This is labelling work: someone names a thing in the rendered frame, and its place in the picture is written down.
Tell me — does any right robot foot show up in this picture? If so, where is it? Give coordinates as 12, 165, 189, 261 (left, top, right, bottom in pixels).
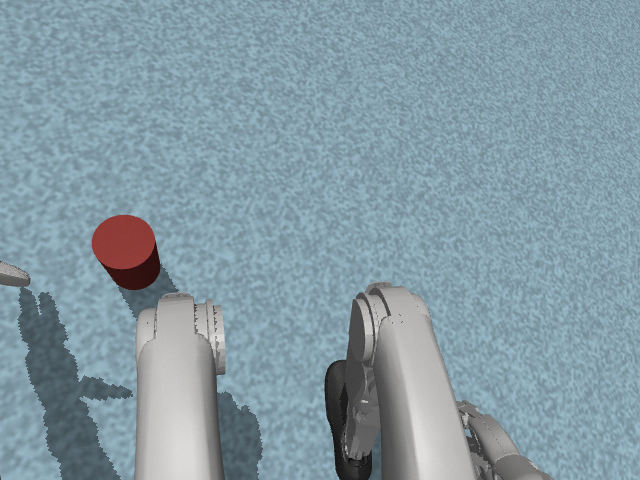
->
325, 360, 372, 480

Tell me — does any left robot hand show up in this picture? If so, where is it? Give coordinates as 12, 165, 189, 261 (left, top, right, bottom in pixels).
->
0, 261, 30, 287

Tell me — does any right robot arm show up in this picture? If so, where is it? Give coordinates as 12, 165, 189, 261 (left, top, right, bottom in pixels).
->
492, 455, 553, 480

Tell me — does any can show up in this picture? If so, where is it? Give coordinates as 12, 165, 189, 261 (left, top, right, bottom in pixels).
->
92, 215, 160, 290

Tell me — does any right robot hand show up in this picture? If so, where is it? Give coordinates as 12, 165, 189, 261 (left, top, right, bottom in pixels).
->
456, 400, 521, 480

